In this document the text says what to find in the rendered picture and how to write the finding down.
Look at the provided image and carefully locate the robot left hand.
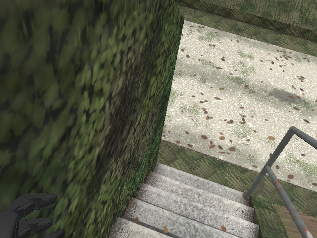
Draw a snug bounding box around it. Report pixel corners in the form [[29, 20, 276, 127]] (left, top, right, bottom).
[[0, 192, 65, 238]]

